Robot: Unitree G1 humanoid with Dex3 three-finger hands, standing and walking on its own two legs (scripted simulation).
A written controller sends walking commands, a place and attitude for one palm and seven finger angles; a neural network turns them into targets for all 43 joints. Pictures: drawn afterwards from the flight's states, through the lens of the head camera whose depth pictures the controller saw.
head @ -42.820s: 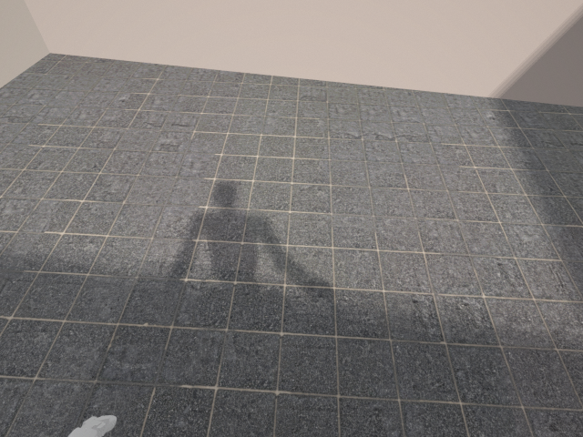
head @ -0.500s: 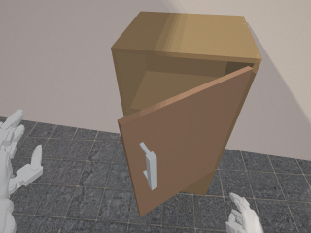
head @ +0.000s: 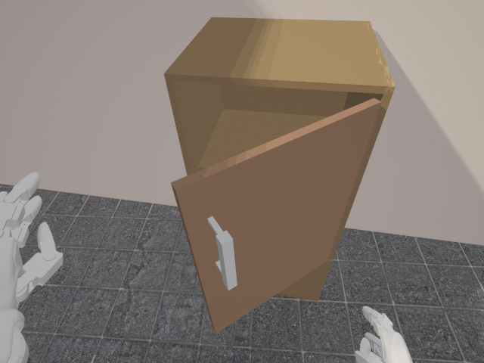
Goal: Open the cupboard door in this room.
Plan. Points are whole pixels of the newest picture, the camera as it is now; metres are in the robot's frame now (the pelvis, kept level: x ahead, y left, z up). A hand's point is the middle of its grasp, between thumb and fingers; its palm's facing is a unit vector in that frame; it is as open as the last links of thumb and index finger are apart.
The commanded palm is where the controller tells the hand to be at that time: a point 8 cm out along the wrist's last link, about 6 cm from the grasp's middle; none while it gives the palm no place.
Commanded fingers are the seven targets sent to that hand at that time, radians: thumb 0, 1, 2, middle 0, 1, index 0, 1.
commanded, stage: step back with the hand held close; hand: left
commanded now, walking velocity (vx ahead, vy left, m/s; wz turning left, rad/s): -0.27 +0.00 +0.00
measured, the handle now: (222, 254) +0.30 +0.08 +0.01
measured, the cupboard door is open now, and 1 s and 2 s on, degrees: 42 42 42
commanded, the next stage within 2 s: stop stepping back and stand still in 1.08 s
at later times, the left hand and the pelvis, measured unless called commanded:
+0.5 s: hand (21, 297) +0.14 +0.28 +0.15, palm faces +0.39 -0.78 -0.48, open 7.4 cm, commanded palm +0.08 +0.32 +0.17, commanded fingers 0.00 0.90 0.90 -0.20 -0.30 -0.20 -0.30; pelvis -0.06 +0.02 -0.01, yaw -1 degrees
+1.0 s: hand out of the picture +0.06 +0.31 +0.15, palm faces +0.43 -0.77 -0.46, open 7.4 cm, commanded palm -0.01 +0.34 +0.17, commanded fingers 0.00 0.90 0.90 -0.20 -0.30 -0.20 -0.30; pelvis -0.14 +0.04 -0.02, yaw +2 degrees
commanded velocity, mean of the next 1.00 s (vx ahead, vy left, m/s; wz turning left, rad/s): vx -0.31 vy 0.00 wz -0.02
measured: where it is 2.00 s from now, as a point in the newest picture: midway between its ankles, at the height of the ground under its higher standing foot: outside the picture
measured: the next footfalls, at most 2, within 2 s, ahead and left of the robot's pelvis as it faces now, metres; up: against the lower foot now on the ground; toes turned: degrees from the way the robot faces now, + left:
right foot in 0.72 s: -0.05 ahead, -0.09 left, +0.00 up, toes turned +6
left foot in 0.94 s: -0.03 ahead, +0.13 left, +0.00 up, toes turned +2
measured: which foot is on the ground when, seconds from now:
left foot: down 0.00-0.82, up 0.84-0.92, down 0.94-1.00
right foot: down 0.00-0.62, up 0.64-0.70, down 0.72-0.98, up 1.00-1.00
